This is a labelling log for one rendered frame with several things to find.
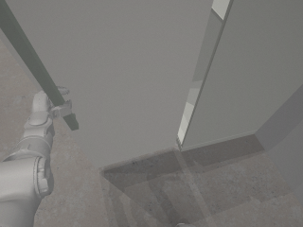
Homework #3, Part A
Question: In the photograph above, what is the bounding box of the left robot upper arm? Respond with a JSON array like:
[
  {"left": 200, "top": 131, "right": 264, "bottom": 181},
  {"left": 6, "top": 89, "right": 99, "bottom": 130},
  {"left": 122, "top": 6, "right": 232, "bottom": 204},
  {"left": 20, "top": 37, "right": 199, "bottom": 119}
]
[{"left": 0, "top": 156, "right": 54, "bottom": 227}]

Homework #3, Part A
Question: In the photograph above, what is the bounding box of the left robot hand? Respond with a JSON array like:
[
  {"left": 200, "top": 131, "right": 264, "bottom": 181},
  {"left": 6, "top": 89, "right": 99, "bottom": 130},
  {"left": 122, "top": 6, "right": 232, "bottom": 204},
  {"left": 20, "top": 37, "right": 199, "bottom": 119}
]
[{"left": 31, "top": 86, "right": 72, "bottom": 120}]

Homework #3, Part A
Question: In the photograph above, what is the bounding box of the fridge door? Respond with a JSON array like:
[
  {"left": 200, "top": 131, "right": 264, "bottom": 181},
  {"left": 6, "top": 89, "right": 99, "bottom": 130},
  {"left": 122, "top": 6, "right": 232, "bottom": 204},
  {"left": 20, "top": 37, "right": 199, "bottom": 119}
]
[{"left": 0, "top": 0, "right": 214, "bottom": 168}]

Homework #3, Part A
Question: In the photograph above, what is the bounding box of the handle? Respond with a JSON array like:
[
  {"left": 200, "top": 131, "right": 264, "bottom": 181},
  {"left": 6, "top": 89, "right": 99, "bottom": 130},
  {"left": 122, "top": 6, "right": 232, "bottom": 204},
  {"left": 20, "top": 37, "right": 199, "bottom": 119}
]
[{"left": 0, "top": 0, "right": 79, "bottom": 131}]

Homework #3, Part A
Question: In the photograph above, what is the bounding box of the robot left forearm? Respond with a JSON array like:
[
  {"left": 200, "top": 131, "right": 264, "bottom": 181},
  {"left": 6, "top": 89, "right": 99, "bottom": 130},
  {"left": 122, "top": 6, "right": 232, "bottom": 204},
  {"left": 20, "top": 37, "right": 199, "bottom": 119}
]
[{"left": 0, "top": 111, "right": 55, "bottom": 163}]

